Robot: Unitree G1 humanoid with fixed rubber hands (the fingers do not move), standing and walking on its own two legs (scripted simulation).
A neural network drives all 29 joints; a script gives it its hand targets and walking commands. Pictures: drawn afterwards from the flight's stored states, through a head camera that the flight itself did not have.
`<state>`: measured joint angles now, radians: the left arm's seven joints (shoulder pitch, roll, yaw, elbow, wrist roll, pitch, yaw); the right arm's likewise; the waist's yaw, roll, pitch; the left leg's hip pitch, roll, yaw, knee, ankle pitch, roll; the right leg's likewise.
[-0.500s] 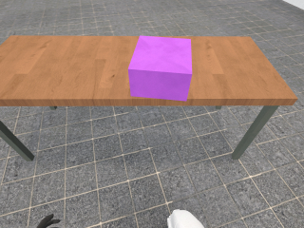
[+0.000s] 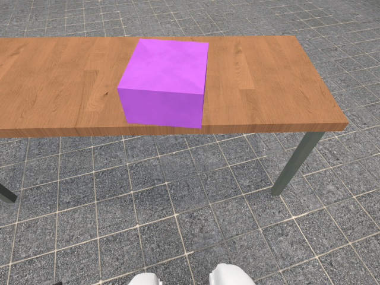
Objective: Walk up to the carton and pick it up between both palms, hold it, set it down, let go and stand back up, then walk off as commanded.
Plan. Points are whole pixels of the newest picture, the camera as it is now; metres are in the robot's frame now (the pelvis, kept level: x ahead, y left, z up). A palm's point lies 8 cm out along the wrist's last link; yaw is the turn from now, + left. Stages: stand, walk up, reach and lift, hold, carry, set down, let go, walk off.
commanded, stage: walk off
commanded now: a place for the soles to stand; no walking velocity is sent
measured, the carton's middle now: (169, 81) +0.73 +0.05 -0.03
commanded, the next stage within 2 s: stand in 1.18 s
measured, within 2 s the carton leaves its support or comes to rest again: neither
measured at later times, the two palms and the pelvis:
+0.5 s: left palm out of the picture +0.12 +0.30 -0.08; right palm (320, 267) +0.15 -0.29 -0.10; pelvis +0.04 -0.01 +0.01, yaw +3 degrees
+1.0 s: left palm out of the picture +0.10 +0.30 -0.07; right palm (324, 278) +0.13 -0.28 -0.10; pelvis +0.02 -0.01 +0.01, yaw +3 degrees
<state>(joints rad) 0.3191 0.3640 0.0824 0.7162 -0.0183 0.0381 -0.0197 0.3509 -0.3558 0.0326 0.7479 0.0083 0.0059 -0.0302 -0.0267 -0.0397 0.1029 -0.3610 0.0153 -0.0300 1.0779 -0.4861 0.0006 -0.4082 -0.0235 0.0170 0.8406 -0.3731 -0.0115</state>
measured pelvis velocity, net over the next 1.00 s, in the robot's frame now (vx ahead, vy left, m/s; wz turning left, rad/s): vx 0.02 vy -0.01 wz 0.05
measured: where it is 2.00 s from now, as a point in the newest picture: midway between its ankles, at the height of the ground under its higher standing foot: outside the picture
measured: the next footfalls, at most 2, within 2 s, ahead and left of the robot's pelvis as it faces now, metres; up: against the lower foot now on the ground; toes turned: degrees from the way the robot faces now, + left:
left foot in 0.18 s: +0.11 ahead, +0.12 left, +0.00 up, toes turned +1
